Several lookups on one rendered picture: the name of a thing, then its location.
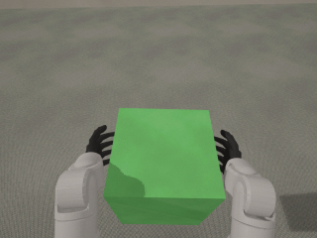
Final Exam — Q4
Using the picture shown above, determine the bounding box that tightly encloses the right robot hand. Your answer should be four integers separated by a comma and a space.
214, 130, 242, 174

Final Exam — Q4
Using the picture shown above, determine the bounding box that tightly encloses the left robot hand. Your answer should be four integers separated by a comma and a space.
85, 125, 115, 167

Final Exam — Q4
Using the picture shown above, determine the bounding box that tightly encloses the robot left forearm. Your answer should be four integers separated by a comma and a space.
54, 152, 105, 238

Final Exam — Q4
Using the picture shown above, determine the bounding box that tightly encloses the robot right forearm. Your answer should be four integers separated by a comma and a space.
223, 158, 277, 238

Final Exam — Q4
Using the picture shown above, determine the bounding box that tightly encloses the carton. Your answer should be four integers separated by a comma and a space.
103, 108, 226, 225

